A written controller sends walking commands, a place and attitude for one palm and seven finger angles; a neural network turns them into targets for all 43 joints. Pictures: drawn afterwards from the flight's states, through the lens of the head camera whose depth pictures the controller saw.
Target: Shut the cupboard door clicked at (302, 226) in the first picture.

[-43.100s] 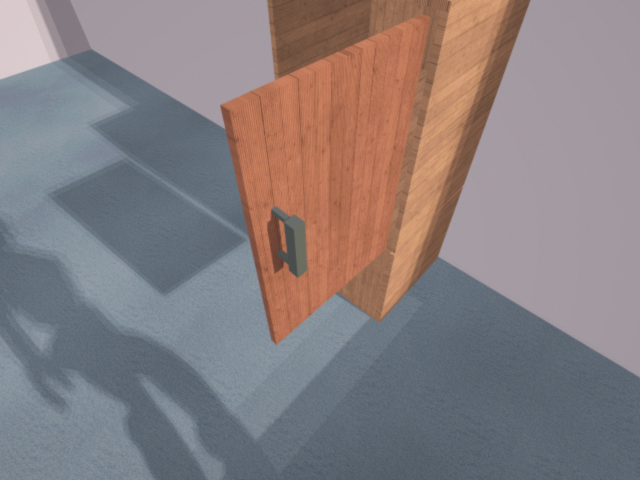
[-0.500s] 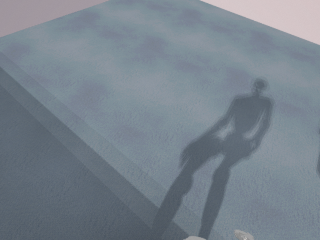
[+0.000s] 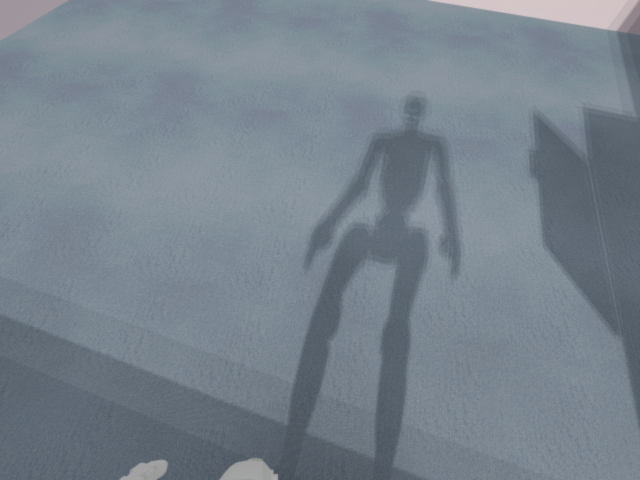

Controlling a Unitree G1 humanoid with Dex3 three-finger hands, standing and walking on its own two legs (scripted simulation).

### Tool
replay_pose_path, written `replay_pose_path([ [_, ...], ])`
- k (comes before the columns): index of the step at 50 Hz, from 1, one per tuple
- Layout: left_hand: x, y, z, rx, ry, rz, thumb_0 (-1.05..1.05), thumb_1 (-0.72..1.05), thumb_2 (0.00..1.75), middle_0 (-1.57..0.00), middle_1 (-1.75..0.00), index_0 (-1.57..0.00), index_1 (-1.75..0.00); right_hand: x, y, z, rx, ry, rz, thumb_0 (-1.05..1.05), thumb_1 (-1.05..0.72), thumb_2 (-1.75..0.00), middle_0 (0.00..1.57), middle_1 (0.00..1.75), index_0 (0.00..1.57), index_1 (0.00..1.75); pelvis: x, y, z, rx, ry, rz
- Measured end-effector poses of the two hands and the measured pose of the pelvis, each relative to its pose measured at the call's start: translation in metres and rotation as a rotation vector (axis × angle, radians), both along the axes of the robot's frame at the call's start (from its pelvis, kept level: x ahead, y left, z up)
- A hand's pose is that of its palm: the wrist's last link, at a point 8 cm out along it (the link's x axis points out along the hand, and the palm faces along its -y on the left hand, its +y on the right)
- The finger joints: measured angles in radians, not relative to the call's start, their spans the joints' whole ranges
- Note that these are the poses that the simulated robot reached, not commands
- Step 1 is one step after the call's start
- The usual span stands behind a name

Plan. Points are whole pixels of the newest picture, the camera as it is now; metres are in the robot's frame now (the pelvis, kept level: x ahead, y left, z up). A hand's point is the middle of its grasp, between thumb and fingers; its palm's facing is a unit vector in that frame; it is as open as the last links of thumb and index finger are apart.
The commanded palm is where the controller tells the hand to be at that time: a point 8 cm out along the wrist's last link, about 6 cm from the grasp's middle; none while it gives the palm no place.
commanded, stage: turn to face it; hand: left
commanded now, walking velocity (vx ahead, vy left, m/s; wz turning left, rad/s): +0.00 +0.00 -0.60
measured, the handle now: out of the picture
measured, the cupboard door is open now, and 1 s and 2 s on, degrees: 36 36 36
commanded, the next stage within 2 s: take the last steps up to it in 1.90 s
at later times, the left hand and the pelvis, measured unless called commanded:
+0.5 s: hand (222, 431) +0.20 +0.16 -0.15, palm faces -0.30 -0.91 -0.28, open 7.4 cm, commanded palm none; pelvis +0.02 -0.01 -0.01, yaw -18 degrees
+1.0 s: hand (243, 394) +0.25 +0.14 -0.16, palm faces -0.52 -0.83 -0.21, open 7.4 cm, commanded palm none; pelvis +0.06 +0.00 +0.01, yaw -35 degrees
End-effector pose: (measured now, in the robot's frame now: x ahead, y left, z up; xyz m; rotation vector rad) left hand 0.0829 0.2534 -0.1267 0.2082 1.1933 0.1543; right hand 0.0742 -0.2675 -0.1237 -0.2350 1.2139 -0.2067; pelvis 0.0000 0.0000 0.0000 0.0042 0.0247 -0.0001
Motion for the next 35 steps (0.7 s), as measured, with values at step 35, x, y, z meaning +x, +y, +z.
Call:
replay_pose_path([
  [35,0.115,-0.065,0.003,0.009,0.033,-0.406,0.0,0.9,0.9,-0.21,-0.3,-0.2,-0.3,-0.069,-0.021,-0.001,0.016,-0.025,-0.405,0.0,-0.9,-0.9,0.2,0.3,0.2,0.3,0.032,-0.013,0.003,0.005,0.005,-0.419],
])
